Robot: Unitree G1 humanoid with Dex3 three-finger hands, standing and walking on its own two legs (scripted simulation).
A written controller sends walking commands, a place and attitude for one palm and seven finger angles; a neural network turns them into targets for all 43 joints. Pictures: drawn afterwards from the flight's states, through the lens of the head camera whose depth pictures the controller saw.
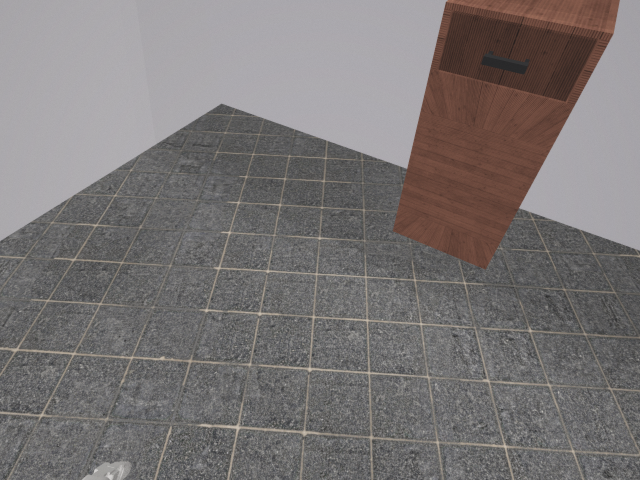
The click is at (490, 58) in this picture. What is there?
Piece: drawer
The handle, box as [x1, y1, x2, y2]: [481, 51, 529, 73]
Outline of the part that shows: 481,63 519,73 524,73 529,60 526,59 524,62 503,58 495,56 492,54 493,51 489,51 487,54 484,55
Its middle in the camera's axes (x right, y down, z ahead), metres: +0.51 -0.49 +1.06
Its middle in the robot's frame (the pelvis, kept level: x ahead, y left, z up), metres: +1.14 -0.45 +0.05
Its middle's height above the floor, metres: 0.82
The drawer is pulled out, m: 0.00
